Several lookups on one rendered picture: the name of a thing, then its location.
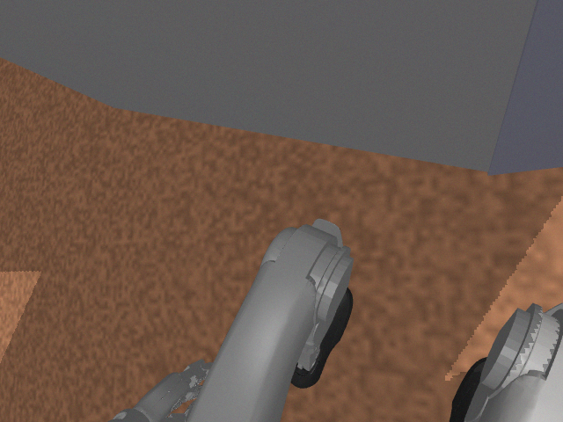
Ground left robot foot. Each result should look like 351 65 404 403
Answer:
291 288 353 389

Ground right robot foot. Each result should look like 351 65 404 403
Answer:
450 357 487 422

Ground left robot hand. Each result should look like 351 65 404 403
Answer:
133 359 213 422

